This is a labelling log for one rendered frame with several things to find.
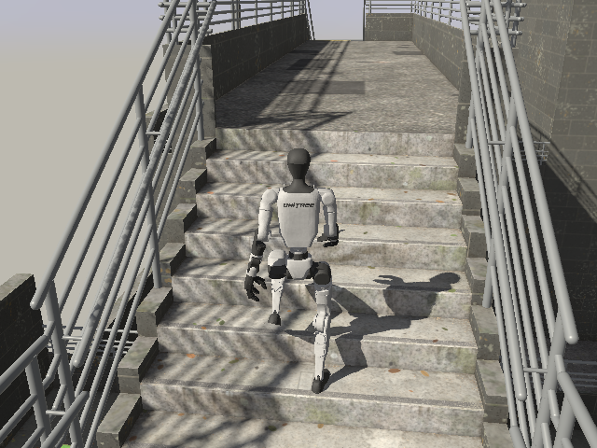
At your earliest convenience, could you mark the robot left forearm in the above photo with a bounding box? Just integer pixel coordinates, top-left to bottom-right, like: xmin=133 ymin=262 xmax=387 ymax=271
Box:
xmin=246 ymin=228 xmax=266 ymax=277

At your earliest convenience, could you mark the humanoid robot torso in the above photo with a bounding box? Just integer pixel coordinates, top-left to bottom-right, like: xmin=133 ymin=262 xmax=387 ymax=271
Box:
xmin=277 ymin=184 xmax=320 ymax=280

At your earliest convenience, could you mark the left robot upper arm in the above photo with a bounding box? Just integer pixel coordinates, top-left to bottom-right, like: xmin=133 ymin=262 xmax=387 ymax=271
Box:
xmin=257 ymin=189 xmax=279 ymax=242

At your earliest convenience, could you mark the robot right hand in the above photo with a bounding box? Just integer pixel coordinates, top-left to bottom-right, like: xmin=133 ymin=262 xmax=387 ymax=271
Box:
xmin=317 ymin=233 xmax=339 ymax=247

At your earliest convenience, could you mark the left robot foot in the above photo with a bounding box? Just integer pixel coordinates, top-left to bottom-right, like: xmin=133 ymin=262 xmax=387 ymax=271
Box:
xmin=268 ymin=312 xmax=281 ymax=326

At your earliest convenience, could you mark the robot left hand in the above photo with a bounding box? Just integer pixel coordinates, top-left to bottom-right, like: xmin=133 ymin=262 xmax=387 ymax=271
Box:
xmin=244 ymin=275 xmax=267 ymax=301

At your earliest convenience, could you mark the robot right forearm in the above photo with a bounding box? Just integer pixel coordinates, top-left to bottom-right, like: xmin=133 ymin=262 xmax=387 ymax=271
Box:
xmin=327 ymin=223 xmax=339 ymax=242

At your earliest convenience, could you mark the right robot upper arm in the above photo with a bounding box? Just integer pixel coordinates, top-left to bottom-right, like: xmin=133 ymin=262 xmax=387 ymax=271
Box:
xmin=318 ymin=188 xmax=337 ymax=237

